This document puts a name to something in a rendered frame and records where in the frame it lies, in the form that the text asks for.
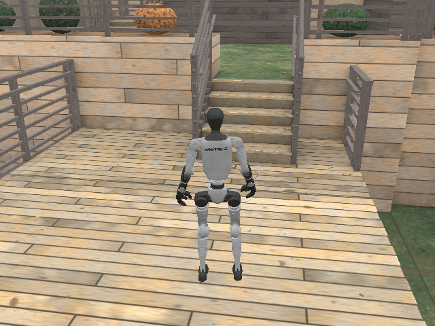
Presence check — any robot left foot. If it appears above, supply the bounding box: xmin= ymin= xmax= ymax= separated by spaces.
xmin=198 ymin=264 xmax=209 ymax=282

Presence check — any right robot forearm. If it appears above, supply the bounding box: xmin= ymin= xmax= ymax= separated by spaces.
xmin=242 ymin=163 xmax=255 ymax=187

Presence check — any robot left hand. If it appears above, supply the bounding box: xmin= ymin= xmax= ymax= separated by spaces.
xmin=176 ymin=190 xmax=192 ymax=206

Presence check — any right robot upper arm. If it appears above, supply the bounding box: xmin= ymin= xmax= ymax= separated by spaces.
xmin=230 ymin=137 xmax=249 ymax=173

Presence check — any left robot forearm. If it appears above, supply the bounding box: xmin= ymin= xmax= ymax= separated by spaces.
xmin=177 ymin=165 xmax=191 ymax=193

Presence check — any robot torso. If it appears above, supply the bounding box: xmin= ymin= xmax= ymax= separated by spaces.
xmin=201 ymin=134 xmax=232 ymax=204

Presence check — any left robot upper arm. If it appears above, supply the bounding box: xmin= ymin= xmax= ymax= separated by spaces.
xmin=184 ymin=138 xmax=202 ymax=176

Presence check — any robot right hand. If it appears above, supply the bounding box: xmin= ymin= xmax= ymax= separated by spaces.
xmin=241 ymin=184 xmax=256 ymax=198

